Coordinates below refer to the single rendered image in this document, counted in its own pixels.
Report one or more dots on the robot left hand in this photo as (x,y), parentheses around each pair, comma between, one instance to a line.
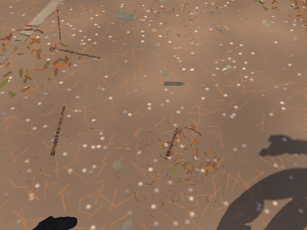
(61,223)

